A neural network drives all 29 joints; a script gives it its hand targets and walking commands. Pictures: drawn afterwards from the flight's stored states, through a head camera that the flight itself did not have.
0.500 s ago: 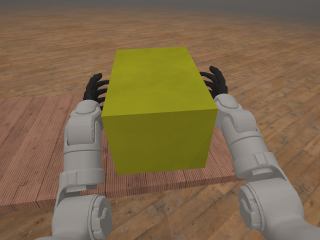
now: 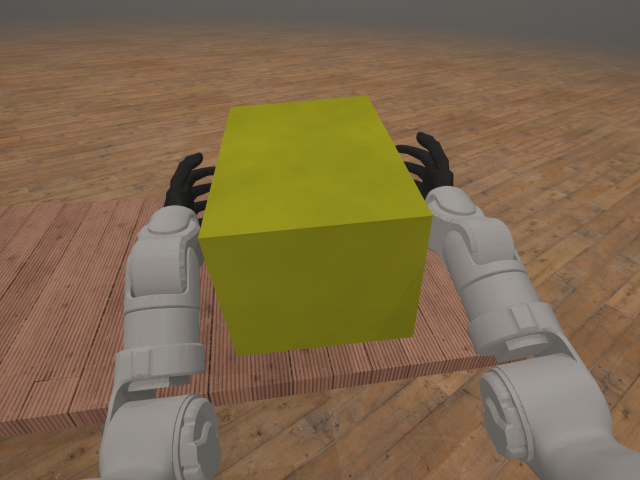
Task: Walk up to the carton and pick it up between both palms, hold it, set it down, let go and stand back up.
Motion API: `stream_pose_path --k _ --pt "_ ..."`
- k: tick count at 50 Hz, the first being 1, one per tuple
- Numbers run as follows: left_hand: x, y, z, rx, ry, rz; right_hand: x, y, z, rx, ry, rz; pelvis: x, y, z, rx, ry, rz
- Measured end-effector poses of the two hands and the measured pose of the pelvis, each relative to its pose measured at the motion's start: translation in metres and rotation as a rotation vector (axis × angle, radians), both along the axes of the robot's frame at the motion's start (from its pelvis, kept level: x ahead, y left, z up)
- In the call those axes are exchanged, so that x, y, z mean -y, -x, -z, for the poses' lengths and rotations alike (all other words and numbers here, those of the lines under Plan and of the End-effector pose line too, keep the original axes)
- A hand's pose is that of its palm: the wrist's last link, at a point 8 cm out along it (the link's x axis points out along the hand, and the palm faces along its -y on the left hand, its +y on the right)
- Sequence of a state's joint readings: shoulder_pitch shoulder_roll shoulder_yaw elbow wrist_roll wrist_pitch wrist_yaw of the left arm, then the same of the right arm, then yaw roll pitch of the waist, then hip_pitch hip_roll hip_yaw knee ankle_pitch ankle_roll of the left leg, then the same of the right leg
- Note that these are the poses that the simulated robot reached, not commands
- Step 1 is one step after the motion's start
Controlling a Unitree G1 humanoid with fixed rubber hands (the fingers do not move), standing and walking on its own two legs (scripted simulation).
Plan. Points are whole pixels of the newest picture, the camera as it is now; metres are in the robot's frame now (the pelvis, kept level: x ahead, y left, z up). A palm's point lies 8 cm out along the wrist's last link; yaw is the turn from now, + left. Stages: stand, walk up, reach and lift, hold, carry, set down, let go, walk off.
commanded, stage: hold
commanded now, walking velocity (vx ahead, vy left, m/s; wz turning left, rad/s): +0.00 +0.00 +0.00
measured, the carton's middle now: (310, 208) +0.42 +0.00 +0.21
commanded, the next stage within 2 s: none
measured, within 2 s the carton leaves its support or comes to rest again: neither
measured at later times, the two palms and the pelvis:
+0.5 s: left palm (185, 210) +0.37 +0.15 +0.23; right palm (438, 188) +0.37 -0.15 +0.26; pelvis +0.00 +0.00 +0.00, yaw +0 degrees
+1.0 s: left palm (183, 212) +0.37 +0.15 +0.23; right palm (436, 189) +0.37 -0.15 +0.26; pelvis +0.00 +0.00 +0.00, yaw +0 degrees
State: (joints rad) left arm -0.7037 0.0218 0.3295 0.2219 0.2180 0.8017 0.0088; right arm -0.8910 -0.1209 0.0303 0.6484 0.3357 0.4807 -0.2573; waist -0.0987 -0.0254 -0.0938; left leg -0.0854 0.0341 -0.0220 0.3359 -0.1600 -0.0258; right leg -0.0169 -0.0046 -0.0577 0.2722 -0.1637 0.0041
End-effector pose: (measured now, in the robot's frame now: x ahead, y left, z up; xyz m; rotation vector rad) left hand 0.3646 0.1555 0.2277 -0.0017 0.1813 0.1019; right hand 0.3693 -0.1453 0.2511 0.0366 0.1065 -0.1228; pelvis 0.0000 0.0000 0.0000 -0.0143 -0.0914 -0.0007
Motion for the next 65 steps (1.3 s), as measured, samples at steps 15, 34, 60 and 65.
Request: stream_pose_path --k 15,34,60,65 --pt "0.002 0.000 -0.008 0.009 0.002 0.000 0.002 0.001 -0.009 0.008 0.005 0.000 0.001 0.001 0.000 -0.003 0.001 -0.001" --pt "0.000 -0.002 -0.007 0.001 0.010 0.001 0.000 -0.002 -0.011 -0.003 0.013 -0.001 0.002 0.000 0.000 -0.009 0.001 -0.002" --pt "0.005 -0.004 -0.007 -0.011 0.004 0.004 0.005 -0.003 -0.010 -0.015 0.002 0.005 0.003 0.000 0.000 -0.013 0.000 0.002" --pt "0.005 -0.004 -0.007 -0.003 0.000 0.002 0.005 -0.003 -0.010 -0.009 0.017 0.000 0.003 -0.001 0.000 -0.013 0.002 0.001"
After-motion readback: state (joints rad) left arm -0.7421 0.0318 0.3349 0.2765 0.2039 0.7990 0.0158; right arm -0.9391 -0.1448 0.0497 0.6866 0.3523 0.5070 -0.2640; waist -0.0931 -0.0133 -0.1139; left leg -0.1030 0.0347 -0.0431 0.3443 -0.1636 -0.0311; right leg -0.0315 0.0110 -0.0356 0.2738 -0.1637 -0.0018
